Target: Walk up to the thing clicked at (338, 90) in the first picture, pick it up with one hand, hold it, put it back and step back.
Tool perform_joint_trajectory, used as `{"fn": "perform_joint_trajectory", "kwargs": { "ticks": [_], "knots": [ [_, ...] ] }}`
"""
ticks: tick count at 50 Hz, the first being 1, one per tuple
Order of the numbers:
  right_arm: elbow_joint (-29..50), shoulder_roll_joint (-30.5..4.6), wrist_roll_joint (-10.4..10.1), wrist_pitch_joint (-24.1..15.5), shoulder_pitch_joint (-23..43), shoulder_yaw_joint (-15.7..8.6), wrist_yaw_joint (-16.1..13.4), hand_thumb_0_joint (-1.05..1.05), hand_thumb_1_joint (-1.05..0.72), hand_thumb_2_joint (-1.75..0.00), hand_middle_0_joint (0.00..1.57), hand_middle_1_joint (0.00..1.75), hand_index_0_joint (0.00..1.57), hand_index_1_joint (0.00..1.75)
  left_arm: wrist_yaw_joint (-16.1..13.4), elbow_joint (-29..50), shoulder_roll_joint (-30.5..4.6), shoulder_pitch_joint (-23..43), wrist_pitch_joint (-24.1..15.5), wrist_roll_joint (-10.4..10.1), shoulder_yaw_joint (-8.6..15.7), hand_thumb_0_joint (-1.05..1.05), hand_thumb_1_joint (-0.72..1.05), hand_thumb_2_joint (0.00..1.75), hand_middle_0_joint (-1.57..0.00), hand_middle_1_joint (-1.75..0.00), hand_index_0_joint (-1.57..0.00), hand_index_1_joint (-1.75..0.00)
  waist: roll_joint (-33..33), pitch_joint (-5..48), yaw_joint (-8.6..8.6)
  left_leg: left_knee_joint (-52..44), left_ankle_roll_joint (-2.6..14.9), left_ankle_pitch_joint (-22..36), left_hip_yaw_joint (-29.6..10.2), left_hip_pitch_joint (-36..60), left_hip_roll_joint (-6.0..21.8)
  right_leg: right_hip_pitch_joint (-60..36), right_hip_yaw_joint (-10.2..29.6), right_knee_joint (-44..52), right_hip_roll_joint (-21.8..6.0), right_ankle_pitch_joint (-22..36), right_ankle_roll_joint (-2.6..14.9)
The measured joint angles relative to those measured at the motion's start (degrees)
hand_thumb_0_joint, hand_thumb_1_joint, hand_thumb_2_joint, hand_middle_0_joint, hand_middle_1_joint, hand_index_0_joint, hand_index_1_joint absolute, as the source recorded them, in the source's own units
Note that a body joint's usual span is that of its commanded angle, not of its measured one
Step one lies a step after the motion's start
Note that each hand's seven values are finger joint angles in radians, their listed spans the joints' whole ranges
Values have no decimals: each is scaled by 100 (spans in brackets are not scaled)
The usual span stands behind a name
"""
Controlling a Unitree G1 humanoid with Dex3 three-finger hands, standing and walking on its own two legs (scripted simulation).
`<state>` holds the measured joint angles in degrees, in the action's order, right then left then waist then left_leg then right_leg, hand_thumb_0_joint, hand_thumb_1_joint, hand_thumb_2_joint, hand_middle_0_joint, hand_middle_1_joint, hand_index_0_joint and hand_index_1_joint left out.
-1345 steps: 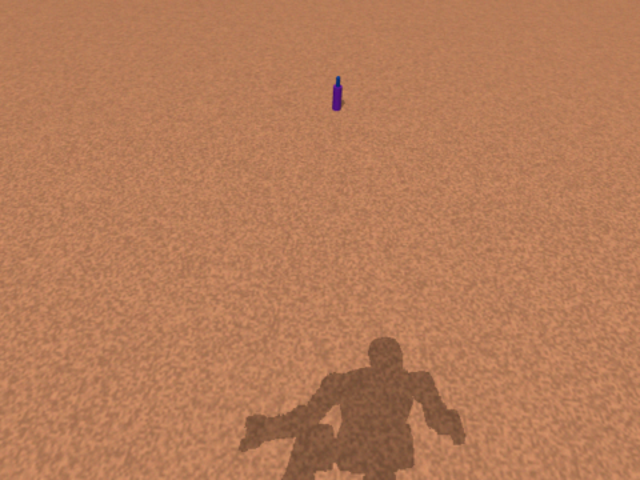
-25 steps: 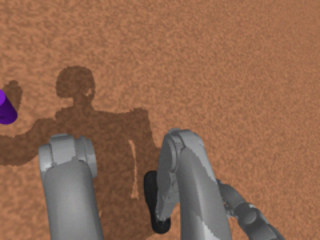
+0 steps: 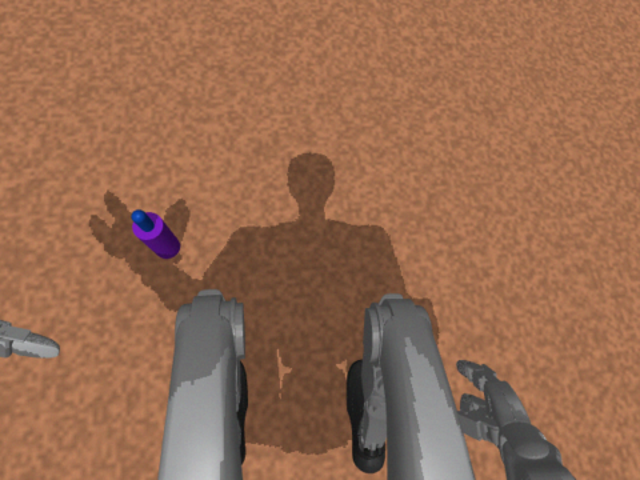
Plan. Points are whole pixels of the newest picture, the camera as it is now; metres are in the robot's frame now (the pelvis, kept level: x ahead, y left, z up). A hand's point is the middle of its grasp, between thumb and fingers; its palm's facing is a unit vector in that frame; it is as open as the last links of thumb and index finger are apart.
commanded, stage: home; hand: left
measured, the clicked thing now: (154, 232) +0.46 +0.30 -0.33
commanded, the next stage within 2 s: none
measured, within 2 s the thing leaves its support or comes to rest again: neither
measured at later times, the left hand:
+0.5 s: hand out of the picture +0.25 +0.25 +0.14, palm faces +0.25 -0.89 -0.38, open 17.6 cm
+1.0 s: hand out of the picture +0.23 +0.20 +0.23, palm faces +0.21 -0.93 -0.30, open 17.5 cm
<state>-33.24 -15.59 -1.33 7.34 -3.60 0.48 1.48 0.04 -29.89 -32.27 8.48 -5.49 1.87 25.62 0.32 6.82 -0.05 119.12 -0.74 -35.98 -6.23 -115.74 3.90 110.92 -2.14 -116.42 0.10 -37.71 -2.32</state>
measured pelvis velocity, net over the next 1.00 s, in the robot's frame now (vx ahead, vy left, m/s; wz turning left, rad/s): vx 0.08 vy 0.00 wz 0.11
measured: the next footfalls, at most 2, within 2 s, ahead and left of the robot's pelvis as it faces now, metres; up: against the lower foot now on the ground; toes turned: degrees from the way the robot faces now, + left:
none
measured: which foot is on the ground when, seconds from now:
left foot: down 0.00-1.00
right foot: down 0.00-1.00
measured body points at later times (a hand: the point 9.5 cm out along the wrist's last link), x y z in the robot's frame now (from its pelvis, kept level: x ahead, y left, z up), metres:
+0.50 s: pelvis +0.06 +0.00 +0.22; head +0.14 +0.03 +0.67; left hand +0.24 +0.30 +0.16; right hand +0.26 -0.24 +0.15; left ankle +0.09 +0.13 -0.40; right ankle +0.10 -0.14 -0.40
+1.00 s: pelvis +0.08 +0.00 +0.29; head +0.10 +0.01 +0.73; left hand +0.21 +0.25 +0.25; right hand +0.27 -0.21 +0.22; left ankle +0.09 +0.13 -0.40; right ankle +0.10 -0.14 -0.40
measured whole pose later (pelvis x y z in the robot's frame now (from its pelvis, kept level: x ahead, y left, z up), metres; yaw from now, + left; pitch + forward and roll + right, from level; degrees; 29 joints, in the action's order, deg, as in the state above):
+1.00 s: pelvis +0.08 +0.00 +0.29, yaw +6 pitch +8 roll -2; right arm -26.7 -11.3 -0.4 -5.4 -16.1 1.8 -10.2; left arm -8.7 2.1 -12.2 -28.1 16.0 -0.3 -0.8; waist -2.1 6.8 -1.2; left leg 57.1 -1.1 -26.5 -1.6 -38.6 3.4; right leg 34.3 -2.8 -53.8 -1.5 -27.2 -1.7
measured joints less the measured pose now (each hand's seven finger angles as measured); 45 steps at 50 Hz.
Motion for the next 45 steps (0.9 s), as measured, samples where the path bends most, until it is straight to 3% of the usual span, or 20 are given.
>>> {"fn": "perform_joint_trajectory", "kwargs": {
  "ticks": [5,12,23,33,39,45],
  "knots": [
    [164,111,-87,-54,-34,-28,-223,0,-91,-90,21,30,20,30,-271,811,497,-604,422,-97,-381,-2,-59,2,-6,-4,-6,-5,-7,75,-58,-937,-78,37,79,976,16,-906,-22,859,-41,21,94],
    [339,177,-88,-286,-137,-55,-530,0,-91,-90,21,30,20,30,-596,1099,872,-1229,916,-214,-796,-1,-59,2,-6,-4,-6,-5,-73,247,-142,-2194,-123,101,171,2513,29,-2409,-53,2075,-74,73,164],
    [450,216,-70,-716,-669,-4,-906,0,-91,-90,20,30,20,30,-931,1613,1496,-2113,1624,-248,-1703,-1,-57,3,-6,-5,-6,-5,-89,296,-200,-4118,-99,421,277,4933,-1,-4877,-105,4089,-123,437,130],
    [568,390,-23,-911,-1276,118,-1174,1,-90,-90,20,30,20,30,-1098,2820,1794,-3201,2094,-283,-2430,-1,-56,4,-6,-5,-6,-5,-205,260,-269,-5544,-25,728,398,6789,-16,-6772,-87,5658,-132,849,56],
    [665,458,16,-1035,-1401,156,-1211,1,-90,-90,21,30,20,30,-1039,3357,1922,-3650,2145,-271,-2671,-1,-55,5,-6,-5,-6,-5,-292,240,-237,-5953,2,814,473,7371,-30,-7340,-40,6086,-146,964,27],
    [677,469,66,-1159,-1328,151,-1179,1,-90,-90,21,30,20,30,-933,3343,2004,-3738,2126,-238,-2690,-1,-56,4,-6,-5,-6,-5,-287,123,-163,-6127,-9,884,484,7637,-45,-7593,-39,6232,-159,1017,34]
  ]
}}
